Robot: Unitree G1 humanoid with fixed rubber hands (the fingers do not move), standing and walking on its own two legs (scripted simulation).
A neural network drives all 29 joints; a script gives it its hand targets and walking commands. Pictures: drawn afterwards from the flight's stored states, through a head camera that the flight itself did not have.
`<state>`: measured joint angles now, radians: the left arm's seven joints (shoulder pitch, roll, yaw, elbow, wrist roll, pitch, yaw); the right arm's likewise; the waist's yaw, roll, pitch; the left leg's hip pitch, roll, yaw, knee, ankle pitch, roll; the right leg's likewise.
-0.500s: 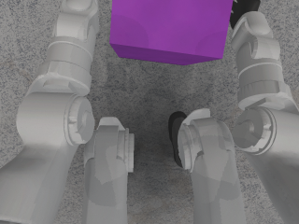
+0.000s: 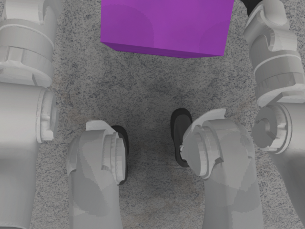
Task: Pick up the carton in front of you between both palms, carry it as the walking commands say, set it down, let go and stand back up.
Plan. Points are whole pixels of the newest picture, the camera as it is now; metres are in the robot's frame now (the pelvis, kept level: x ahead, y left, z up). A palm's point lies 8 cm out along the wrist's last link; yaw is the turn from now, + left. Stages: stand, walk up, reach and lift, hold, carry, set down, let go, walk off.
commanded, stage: set down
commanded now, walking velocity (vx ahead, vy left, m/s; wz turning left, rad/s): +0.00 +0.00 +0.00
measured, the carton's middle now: (160, 4) +0.54 -0.05 -0.24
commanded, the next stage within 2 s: let go in 0.98 s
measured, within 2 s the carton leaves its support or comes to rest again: neither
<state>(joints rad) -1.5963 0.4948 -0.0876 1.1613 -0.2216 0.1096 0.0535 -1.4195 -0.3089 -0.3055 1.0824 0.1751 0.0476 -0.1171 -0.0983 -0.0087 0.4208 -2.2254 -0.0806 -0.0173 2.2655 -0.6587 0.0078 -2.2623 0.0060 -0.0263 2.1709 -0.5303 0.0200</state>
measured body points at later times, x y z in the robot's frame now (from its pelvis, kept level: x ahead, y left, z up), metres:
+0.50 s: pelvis +0.01 +0.00 +0.11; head +0.35 +0.00 +0.40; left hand +0.61 +0.15 +0.00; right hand +0.54 -0.23 +0.00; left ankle +0.09 +0.11 -0.33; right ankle +0.13 -0.12 -0.33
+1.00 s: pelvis +0.03 +0.00 +0.25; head +0.35 +0.00 +0.57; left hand +0.61 +0.16 +0.15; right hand +0.53 -0.24 +0.15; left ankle +0.09 +0.11 -0.33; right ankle +0.13 -0.12 -0.33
